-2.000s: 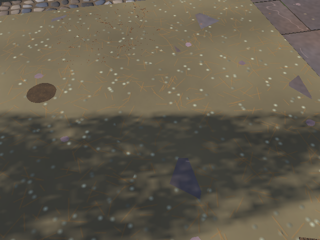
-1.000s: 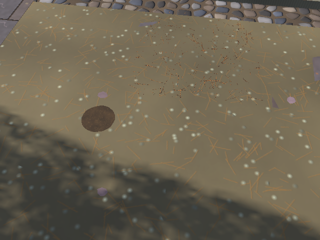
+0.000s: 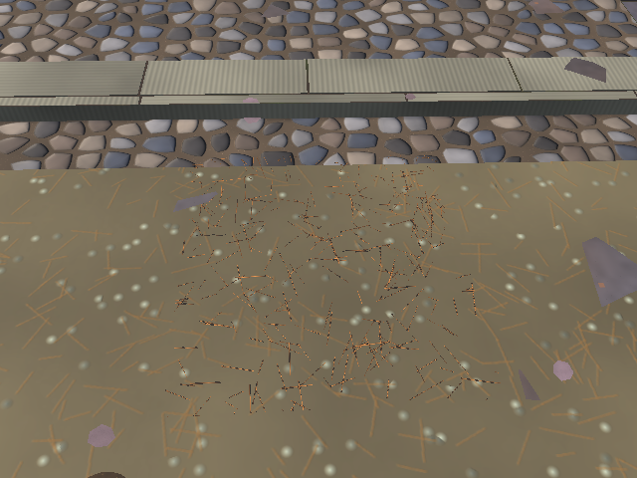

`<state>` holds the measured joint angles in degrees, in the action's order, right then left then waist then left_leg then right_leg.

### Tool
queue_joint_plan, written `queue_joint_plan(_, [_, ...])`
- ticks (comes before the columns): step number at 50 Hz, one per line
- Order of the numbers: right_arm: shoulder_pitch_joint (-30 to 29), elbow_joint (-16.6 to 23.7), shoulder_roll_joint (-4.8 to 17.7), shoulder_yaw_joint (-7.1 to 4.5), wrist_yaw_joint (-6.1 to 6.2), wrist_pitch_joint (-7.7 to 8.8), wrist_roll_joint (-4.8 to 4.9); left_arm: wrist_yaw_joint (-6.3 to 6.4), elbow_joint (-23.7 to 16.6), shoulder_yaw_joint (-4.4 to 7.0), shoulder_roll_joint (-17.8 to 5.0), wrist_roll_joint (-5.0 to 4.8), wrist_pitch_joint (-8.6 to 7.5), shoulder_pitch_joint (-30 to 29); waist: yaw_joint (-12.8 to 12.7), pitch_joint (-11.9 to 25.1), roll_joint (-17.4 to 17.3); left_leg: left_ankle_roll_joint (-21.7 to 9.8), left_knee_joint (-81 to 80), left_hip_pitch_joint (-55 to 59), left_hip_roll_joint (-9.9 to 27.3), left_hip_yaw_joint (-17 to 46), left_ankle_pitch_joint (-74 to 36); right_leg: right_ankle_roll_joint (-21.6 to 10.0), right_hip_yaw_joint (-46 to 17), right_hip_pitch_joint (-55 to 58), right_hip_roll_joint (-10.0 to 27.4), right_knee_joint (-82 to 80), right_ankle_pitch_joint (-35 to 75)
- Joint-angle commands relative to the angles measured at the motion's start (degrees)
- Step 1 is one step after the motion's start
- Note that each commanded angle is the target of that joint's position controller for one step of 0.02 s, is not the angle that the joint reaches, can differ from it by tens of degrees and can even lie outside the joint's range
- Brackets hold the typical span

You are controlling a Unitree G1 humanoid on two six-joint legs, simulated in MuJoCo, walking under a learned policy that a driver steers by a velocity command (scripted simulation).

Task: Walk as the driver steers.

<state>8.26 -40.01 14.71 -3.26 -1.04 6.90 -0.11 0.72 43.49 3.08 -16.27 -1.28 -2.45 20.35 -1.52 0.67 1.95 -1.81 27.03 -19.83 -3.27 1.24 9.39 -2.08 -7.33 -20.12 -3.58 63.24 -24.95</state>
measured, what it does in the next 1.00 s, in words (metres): walks ahead: right foot, then left foot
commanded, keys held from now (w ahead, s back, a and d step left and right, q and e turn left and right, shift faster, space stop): w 0.90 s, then no key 0.10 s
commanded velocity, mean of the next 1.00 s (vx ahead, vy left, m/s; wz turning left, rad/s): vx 0.49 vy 0.00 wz -0.07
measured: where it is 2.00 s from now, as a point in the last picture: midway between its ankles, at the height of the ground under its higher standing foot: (354, 396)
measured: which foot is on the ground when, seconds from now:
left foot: down 0.00-0.40, up 0.42-0.88, down 0.90-1.00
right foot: up 0.00-0.36, down 0.38-0.92, up 0.94-1.00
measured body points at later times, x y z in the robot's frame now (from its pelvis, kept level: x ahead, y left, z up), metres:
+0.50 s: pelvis +0.25 -0.06 +0.00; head +0.27 -0.08 +0.45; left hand +0.44 +0.18 -0.08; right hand +0.28 -0.35 -0.13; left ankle +0.15 +0.09 -0.65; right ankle +0.30 -0.16 -0.73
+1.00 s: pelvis +0.51 -0.02 -0.01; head +0.55 -0.01 +0.44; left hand +0.54 +0.26 -0.14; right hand +0.69 -0.28 -0.09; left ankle +0.59 +0.07 -0.73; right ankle +0.35 -0.15 -0.65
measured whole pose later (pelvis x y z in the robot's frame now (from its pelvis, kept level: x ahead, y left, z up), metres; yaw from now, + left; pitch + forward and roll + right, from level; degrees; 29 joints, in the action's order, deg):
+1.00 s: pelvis +0.51 -0.02 -0.01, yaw -2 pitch +2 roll -1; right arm 5.1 -42.1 15.6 -2.0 -2.1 5.1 -0.1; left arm 0.1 48.7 2.6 -16.9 -0.9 -3.4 20.5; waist -2.2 -2.0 0.7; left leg -2.5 31.0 -25.2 -0.5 -2.2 8.3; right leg 0.0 -3.1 -15.5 -0.9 60.6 -29.4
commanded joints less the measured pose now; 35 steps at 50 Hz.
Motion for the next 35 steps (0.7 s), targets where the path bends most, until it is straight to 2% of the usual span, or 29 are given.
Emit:
queue_joint_plan(1, [5.9, 0.6, 5.6, -1.37, -0.05, -0.22, -0.56, -0.46, -5.8, 1.46, -5.5, 0.73, -1.51, -3.8, 2.6, -0.7, -5.8, -10.4, -13.8, 16.2, 17.0, 21.1, -0.5, 0.7, -0.4, -20.4, 7.5, 2.5, 5.6])
queue_joint_plan(3, [6.1, -0.3, 5.5, -1.32, -0.19, -0.03, -0.12, -0.85, -5.9, 1.05, -3.7, 0.61, -1.43, -3.5, 1.7, -0.1, -7.8, -11.1, -15.6, 13.6, 15.4, 17.0, -5.6, 1.3, 1.9, -18.3, 8.4, -1.2, 6.7])
queue_joint_plan(6, [7.4, -1.8, 8.5, -1.99, 0.15, -0.12, 0.51, -1.00, -7.7, 0.11, -2.1, 1.20, -1.63, -8.5, 2.6, -1.0, -6.7, -12.0, -17.8, 12.2, 15.4, 12.8, -10.5, 2.3, 3.7, -18.9, 9.5, -10.3, 12.1])
queue_joint_plan(8, [8.4, -2.6, 9.5, -2.12, 0.35, -0.55, 0.76, -1.29, -8.4, -0.41, -1.3, 1.12, -1.97, -12.1, 3.7, -1.2, -6.2, -11.1, -18.1, 11.6, 14.4, 9.4, -11.9, 2.3, 4.7, -17.0, 9.3, -17.6, 18.4])
queue_joint_plan(11, [11.2, -4.2, 10.5, -2.04, 0.34, -1.13, 1.36, -1.84, -9.6, -0.57, -1.5, 0.61, -2.35, -17.1, 5.7, -1.8, -6.5, -9.7, -17.3, 11.4, 13.6, 6.5, -11.7, 2.4, 6.3, -12.8, 7.6, -25.9, 24.9])
queue_joint_plan(14, [13.9, -5.8, 11.2, -1.97, 0.29, -1.85, 1.71, -2.52, -11.4, -0.31, -2.5, 0.11, -2.62, -21.0, 6.4, -2.7, -6.9, -8.9, -15.5, 14.9, 15.8, 7.4, -11.2, 1.2, 6.5, -11.8, 6.5, -30.1, 23.8])
queue_joint_plan(16, [14.2, -6.5, 12.0, -2.13, 0.52, -2.47, 1.81, -2.89, -11.9, 0.05, -3.5, 0.11, -2.84, -20.9, 5.3, -2.6, -7.4, -7.9, -13.2, 17.5, 17.2, 7.9, -13.5, -0.3, 6.9, -9.7, 5.8, -32.7, 20.5])
queue_joint_plan(17, [13.5, -6.6, 12.6, -2.20, 0.68, -2.81, 1.82, -2.89, -11.4, 0.49, -4.3, 0.27, -2.95, -18.4, 3.2, -1.4, -7.5, -7.0, -10.2, 17.7, 16.9, 7.1, -18.5, -1.3, 7.8, -5.2, 4.8, -34.7, 20.1])
queue_joint_plan(18, [13.2, -6.6, 12.2, -1.97, 0.86, -3.00, 1.84, -2.59, -9.7, 1.48, -6.0, 0.64, -2.89, -12.9, 0.3, 1.8, -6.7, -5.7, -3.8, 16.8, 14.8, 4.9, -26.4, -2.7, 9.1, 3.4, 3.4, -36.5, 20.3])
queue_joint_plan(19, [13.0, -6.1, 10.5, -1.19, 1.01, -2.89, 1.19, -2.00, -7.7, 2.79, -9.0, 1.02, -2.76, -4.1, -3.7, 7.9, -4.9, -3.8, 7.8, 11.2, 12.0, 2.1, -25.7, -5.0, 5.9, 16.8, 6.7, -35.5, 21.8])
queue_joint_plan(20, [16.3, -4.0, 5.4, 0.60, 0.95, -1.96, 0.05, -1.45, -7.0, 4.10, -15.0, 2.27, -2.33, 4.0, -4.7, 17.3, 6.8, 0.2, 30.0, -8.7, 5.4, -2.4, -6.0, -12.2, -14.7, 38.8, 21.6, -35.1, 21.3])
queue_joint_plan(21, [18.0, -4.3, 4.8, 1.05, 0.74, -0.89, 0.62, -1.76, -5.8, 3.84, -13.7, 1.20, -1.88, 6.4, -4.6, 21.8, 14.8, 1.1, 41.7, -20.5, 1.5, 2.3, 23.0, -17.4, -33.4, 43.5, 27.1, -43.3, 12.4])
queue_joint_plan(22, [14.2, -3.9, 10.1, -0.44, 0.40, -0.40, 1.89, -1.92, -6.0, 2.59, -10.1, 0.81, -1.86, 3.5, -4.6, 13.7, 8.7, 0.6, 46.5, -26.0, 5.0, 4.5, 21.1, -15.1, -29.0, 37.4, 25.2, -45.0, 6.8])
queue_joint_plan(23, [10.0, -2.9, 10.2, -0.48, 0.27, -0.34, 2.24, -1.97, -6.5, 1.91, -8.3, 0.81, -1.84, 0.0, -3.5, 7.7, 5.6, 0.2, 45.5, -26.4, 7.5, 3.0, 16.0, -13.2, -21.3, 29.8, 22.6, -46.0, 8.0])
queue_joint_plan(24, [8.1, -2.7, 9.5, -0.46, 0.41, -0.62, 1.51, -2.27, -6.6, 1.40, -6.9, 1.18, -1.91, -3.5, -1.8, 3.5, 2.4, 0.5, 42.2, -24.5, 9.1, 2.2, 12.0, -12.3, -16.1, 22.1, 19.9, -48.1, 12.0])
queue_joint_plan(25, [8.2, -2.9, 9.0, -0.76, 0.60, -1.21, 0.75, -2.51, -6.7, 0.97, -5.5, 1.54, -2.22, -5.8, 0.2, 1.5, 2.7, 0.8, 39.1, -21.3, 10.6, 2.6, 9.2, -11.6, -12.5, 16.6, 18.0, -50.0, 16.0])
queue_joint_plan(27, [10.2, -3.7, 6.7, -0.44, 0.66, -2.39, 0.62, -2.74, -6.3, 1.11, -5.3, 1.54, -2.93, -7.4, 2.5, 0.8, 3.9, 1.7, 36.7, -16.6, 11.1, 2.2, 6.1, -12.0, -8.5, 10.7, 16.4, -53.1, 20.7])
queue_joint_plan(29, [8.5, -3.2, 6.0, -0.38, 0.95, -3.01, 0.33, -2.57, -5.1, 1.48, -6.3, 1.40, -3.60, -6.7, 3.0, -0.2, 2.8, 2.6, 33.1, -17.7, 11.2, 2.1, 2.0, -12.6, -5.1, 9.4, 16.0, -54.8, 24.8])
queue_joint_plan(32, [2.5, -1.6, 5.0, -0.02, 0.78, -2.81, 0.04, -1.88, -3.2, 1.81, -7.2, 1.25, -3.46, -4.4, 1.4, -1.7, 1.3, 3.0, 22.9, -19.6, 11.2, 2.0, -7.2, -11.7, -1.3, 10.7, 15.1, -55.7, 27.4])
queue_joint_plan(35, [-3.6, -0.2, 4.0, 0.52, 0.06, -2.21, 0.39, -1.35, -1.6, 2.09, -8.5, 0.79, -3.03, -1.7, -0.8, -3.0, 1.1, 2.7, 12.6, -17.2, 9.5, 0.7, -14.4, -10.1, 1.7, 11.4, 14.1, -55.9, 26.2])
Keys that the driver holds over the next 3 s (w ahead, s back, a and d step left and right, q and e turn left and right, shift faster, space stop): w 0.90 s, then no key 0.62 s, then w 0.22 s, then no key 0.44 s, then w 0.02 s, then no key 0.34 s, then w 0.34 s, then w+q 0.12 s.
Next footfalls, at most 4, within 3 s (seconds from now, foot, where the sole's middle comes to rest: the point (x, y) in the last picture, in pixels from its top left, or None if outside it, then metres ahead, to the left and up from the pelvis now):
0.38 right None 0.34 -0.16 -0.77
0.90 left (302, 415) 0.64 0.07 -0.77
1.32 right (410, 392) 0.70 -0.17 -0.77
2.08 right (397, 334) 0.85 -0.15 -0.77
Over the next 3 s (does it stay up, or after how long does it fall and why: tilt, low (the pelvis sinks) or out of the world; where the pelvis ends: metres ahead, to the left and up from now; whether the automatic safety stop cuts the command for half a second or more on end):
stays up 0.91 -0.09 0.01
